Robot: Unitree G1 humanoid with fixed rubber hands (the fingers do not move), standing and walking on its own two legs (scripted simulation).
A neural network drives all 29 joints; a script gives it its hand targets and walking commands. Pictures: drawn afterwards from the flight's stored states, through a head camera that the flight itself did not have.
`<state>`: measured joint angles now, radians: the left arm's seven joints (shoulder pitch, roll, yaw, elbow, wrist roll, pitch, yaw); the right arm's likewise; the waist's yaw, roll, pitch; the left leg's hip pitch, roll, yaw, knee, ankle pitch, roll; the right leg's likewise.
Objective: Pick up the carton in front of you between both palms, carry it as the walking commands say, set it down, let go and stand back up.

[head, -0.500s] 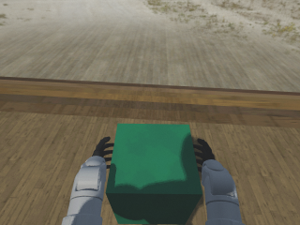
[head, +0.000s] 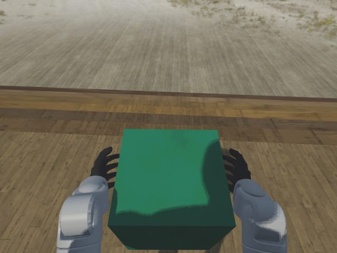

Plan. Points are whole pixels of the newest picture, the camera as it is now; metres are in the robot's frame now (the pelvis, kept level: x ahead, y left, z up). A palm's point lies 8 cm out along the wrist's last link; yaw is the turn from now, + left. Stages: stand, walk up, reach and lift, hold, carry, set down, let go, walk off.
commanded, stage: carry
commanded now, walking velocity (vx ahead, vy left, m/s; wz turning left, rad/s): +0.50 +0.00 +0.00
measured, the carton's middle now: (169, 193) +0.28 +0.01 +0.03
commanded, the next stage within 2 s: none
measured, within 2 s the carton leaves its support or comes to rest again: neither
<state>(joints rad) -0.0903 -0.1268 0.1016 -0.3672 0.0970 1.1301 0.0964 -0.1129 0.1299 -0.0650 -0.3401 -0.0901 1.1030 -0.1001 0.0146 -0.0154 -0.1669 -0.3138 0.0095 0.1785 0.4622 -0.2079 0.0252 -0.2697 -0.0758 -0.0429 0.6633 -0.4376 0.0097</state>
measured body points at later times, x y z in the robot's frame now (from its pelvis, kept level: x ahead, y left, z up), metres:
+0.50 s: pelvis +0.27 -0.04 +0.02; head +0.27 -0.06 +0.47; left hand +0.51 +0.13 +0.11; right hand +0.54 -0.17 +0.10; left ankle +0.32 +0.11 -0.68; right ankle +0.21 -0.11 -0.73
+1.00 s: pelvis +0.60 +0.01 +0.01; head +0.61 +0.01 +0.47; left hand +0.86 +0.15 +0.08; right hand +0.84 -0.15 +0.09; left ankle +0.56 +0.08 -0.73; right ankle +0.68 -0.14 -0.68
